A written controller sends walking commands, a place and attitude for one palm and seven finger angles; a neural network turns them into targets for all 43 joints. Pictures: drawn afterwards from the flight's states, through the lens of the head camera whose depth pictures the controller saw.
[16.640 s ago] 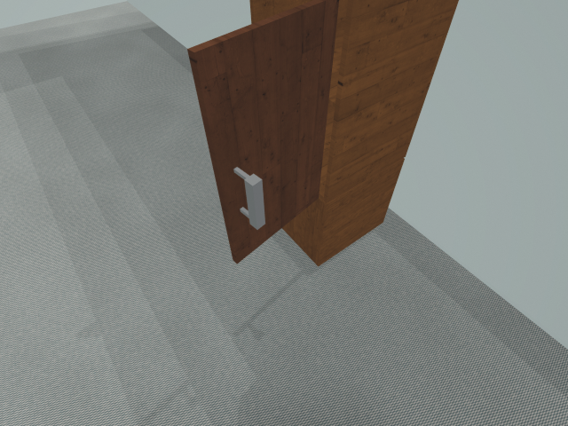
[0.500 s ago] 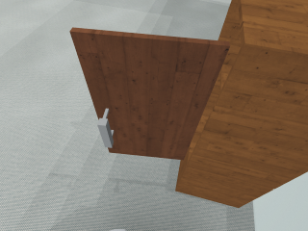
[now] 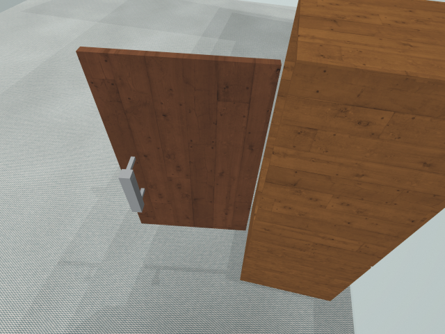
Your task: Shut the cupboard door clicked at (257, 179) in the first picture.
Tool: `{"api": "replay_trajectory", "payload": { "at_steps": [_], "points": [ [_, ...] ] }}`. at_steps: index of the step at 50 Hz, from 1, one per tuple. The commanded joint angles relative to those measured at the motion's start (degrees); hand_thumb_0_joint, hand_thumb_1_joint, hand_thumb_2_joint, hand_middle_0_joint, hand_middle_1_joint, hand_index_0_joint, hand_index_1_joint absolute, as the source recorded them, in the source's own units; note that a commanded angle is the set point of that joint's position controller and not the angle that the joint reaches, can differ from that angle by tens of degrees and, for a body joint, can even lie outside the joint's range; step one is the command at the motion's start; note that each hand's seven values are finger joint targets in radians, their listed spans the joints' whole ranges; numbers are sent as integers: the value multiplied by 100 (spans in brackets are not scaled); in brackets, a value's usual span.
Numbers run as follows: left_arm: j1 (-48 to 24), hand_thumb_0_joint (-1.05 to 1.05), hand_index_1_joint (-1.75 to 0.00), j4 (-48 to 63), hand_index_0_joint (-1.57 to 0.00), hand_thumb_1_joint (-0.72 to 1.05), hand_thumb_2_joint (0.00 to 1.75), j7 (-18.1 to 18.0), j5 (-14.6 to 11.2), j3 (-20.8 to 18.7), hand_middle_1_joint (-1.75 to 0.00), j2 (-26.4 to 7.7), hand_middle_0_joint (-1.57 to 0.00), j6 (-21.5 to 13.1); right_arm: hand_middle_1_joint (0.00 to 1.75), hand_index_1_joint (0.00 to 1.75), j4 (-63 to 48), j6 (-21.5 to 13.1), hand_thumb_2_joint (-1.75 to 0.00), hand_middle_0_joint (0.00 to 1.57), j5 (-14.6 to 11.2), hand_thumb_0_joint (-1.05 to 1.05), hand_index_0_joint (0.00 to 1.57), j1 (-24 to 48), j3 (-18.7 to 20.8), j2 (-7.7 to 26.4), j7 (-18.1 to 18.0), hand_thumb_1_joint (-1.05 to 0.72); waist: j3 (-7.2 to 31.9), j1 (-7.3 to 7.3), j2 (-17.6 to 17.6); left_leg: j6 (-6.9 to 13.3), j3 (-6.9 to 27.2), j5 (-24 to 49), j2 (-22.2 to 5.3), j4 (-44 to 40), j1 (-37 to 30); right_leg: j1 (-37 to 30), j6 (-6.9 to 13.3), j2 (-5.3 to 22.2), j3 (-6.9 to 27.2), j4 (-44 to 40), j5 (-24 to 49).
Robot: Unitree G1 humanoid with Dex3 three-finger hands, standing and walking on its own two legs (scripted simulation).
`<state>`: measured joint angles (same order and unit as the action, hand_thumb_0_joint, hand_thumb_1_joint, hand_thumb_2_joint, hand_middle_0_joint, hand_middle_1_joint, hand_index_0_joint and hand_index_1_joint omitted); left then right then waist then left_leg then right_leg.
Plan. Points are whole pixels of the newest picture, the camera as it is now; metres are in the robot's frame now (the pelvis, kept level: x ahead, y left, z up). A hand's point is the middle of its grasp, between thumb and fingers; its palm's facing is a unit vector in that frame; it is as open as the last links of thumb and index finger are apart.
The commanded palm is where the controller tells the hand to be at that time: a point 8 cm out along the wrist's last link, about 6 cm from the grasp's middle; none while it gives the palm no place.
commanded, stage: come to a stop and stand still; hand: left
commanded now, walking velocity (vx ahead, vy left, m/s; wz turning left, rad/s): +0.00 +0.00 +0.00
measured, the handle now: (135, 184) +0.46 +0.26 -0.08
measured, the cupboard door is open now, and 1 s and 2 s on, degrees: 99 99 99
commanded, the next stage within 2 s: look again from close up in 0.22 s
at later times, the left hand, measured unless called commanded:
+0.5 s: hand out of the picture -0.04 +0.18 -0.17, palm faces +0.04 -0.98 -0.19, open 7.3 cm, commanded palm none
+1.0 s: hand out of the picture +0.09 +0.25 -0.12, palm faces +0.19 -0.96 -0.21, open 7.2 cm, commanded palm +0.10 +0.27 -0.07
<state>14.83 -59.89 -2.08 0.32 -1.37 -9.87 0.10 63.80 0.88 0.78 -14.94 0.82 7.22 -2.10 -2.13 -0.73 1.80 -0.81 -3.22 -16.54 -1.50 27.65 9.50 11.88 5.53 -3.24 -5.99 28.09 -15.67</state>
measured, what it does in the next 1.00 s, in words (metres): shifts its weight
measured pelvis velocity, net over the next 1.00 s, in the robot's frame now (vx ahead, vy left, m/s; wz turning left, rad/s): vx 0.00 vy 0.06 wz -0.01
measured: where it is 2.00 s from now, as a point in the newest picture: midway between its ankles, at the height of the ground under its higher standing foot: outside the picture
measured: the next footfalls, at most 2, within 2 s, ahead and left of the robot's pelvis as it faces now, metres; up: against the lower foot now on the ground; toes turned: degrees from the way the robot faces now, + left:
none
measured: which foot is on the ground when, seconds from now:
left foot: down 0.00-1.00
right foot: down 0.00-1.00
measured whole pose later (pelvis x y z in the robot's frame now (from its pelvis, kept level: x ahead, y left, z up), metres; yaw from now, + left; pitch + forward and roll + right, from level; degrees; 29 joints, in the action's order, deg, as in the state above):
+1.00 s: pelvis +0.00 +0.06 +0.00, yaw +0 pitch +1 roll +0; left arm 28.8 -24.8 -4.6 -5.7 -1.3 -10.4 1.7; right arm 55.9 -11.3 -0.5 -21.9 -2.2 10.7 -4.1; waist -0.3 -0.7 0.5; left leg 3.8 -4.8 -18.1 3.1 28.7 11.6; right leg 15.2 1.1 1.0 -3.6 31.3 -16.9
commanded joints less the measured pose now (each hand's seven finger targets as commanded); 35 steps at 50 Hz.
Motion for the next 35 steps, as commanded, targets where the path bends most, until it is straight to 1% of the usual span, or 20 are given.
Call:
{"api": "replay_trajectory", "payload": {
  "at_steps": [1,4,7,8,11,15,16,17,18,19,20,21,22,24,26,28,30,32,33,35],
  "points": [
    [308,0,-30,-39,-20,90,90,20,-12,-10,-30,-398,-20,-76,30,30,-103,-96,-90,20,-2,0,20,-122,-44,379,-45,-90,-214,-76,-777,165,549,658,-617,-914,388,-386,-463,947,1003,-969,960],
    [409,0,-30,-182,-20,90,90,37,-5,24,-30,-381,-20,-80,30,30,-44,-81,-90,20,5,0,20,-309,-61,379,-39,-90,-436,-47,-437,135,436,195,-481,-1012,401,-288,-417,964,1100,-1322,306],
    [432,0,-30,-224,-20,90,90,37,-5,29,-30,-382,-20,-104,30,30,-8,-81,-90,20,20,0,20,-524,-69,376,-22,-90,-355,20,-146,135,375,163,-391,-988,227,-151,-390,982,1164,-1518,-119],
    [438,0,-30,-228,-20,90,90,35,5,26,-30,-360,-20,-98,30,30,15,-77,-90,20,11,0,20,-572,-72,331,-24,-90,-470,19,-53,145,347,86,-401,-1030,237,-74,-393,967,1128,-1580,-248],
    [528,0,-30,-257,-20,90,90,23,0,25,-30,-310,-20,-126,30,30,42,-99,-90,20,23,0,20,-715,-90,330,-13,-90,-363,45,-64,148,341,204,-360,-1009,198,-78,-383,987,1146,-1576,-227],
    [653,0,-30,-290,-20,90,90,13,-1,23,-30,-258,-20,-138,30,30,78,-109,-90,20,19,0,20,-837,-109,259,-13,-90,-448,40,-57,150,328,220,-322,-986,273,-10,-380,995,1135,-1589,-292],
    [950,0,-30,-395,-20,90,90,-243,116,48,-30,-413,-20,-328,30,30,-181,-249,-90,20,-15,0,20,-354,17,687,44,-90,-682,-31,-160,-47,-159,-129,-228,191,748,-29,-1129,1252,1396,-1277,3378],
    [832,0,-30,-162,-20,90,90,-210,68,-50,-30,-717,-20,-330,30,30,-361,-127,-90,20,-39,0,20,-902,28,327,1,-90,4,324,-214,60,155,-716,-70,588,657,-367,-970,1603,1696,-1314,2775],
    [631,0,-30,-64,-20,90,90,-144,60,-84,-30,-776,-20,-336,30,30,-317,-94,-90,20,-6,0,20,-1047,3,291,3,-90,138,313,-566,73,132,-659,-106,534,516,-419,-711,1662,1616,-1363,2554],
    [639,0,-30,-104,-20,90,90,-121,46,-52,-30,-671,-20,-362,30,30,-333,-123,-90,20,-27,0,20,-1031,-17,226,34,-90,426,303,-389,103,198,-374,-178,522,348,-282,-248,1631,1558,-1304,1282],
    [559,0,-30,-70,-20,90,90,-96,46,-13,-30,-513,-20,-379,30,30,-349,-155,-90,20,2,0,20,-1045,-43,219,64,-90,502,321,-305,113,249,-30,-146,439,168,-77,94,1543,1474,-1247,451],
    [493,0,-30,-71,-20,90,90,-79,30,3,-30,-419,-20,-376,30,30,-350,-168,-90,20,18,0,20,-1085,-54,211,73,-90,360,345,-197,139,264,143,-148,327,46,215,161,1428,1414,-1280,-90],
    [462,0,-30,-70,-20,90,90,-63,33,24,-30,-351,-20,-350,30,30,-349,-169,-90,20,24,0,20,-1096,-62,232,78,-90,87,340,-3,162,294,143,-148,245,55,520,130,1337,1388,-1351,-568],
    [367,0,-30,-28,-20,90,90,-51,49,25,-30,-280,-20,-278,30,30,-363,-167,-90,20,52,0,20,-1124,-69,272,87,-90,-436,297,17,202,355,-7,-209,60,256,980,81,1242,1301,-1367,-1208],
    [398,0,-30,-28,-20,90,90,-33,43,28,-30,-263,-20,-222,30,30,-352,-170,-90,20,68,0,20,-1149,-88,314,93,-90,-753,258,-73,264,537,-127,-233,-274,577,1026,-4,1049,1228,-1149,-1286],
    [504,0,-30,-21,-20,90,90,-13,32,33,-30,-251,-20,-190,30,30,-371,-215,-90,20,68,0,20,-1105,-106,342,74,-90,-831,151,-346,331,754,-311,-308,-726,1004,670,-72,884,1079,-883,-961],
    [607,0,-30,-33,-20,90,90,-4,17,61,-30,-176,-20,-180,30,30,-404,-264,-90,20,70,0,20,-985,-125,446,59,-90,-710,49,-412,383,949,-438,-401,-1024,1212,276,-131,779,971,-602,-500],
    [652,0,-30,-44,-20,90,90,5,13,87,-30,-162,-20,-170,30,30,-406,-293,-90,20,60,0,20,-919,-139,510,45,-90,-652,-18,-352,412,1028,-558,-450,-1197,1316,12,-167,752,909,-495,-197],
    [655,0,-30,-49,-20,90,90,16,18,85,-30,-184,-20,-164,30,30,-401,-312,-90,20,48,0,20,-891,-141,483,36,-90,-630,-45,-451,424,1029,-488,-458,-1271,1372,-130,-173,753,845,-445,-12],
    [680,0,-30,-55,-20,90,90,16,11,103,-30,-183,-20,-168,30,30,-385,-328,-90,20,43,0,20,-841,-153,531,34,-90,-481,-63,-272,428,1007,-340,-443,-1237,1225,-224,-196,796,865,-438,155]
  ]
}}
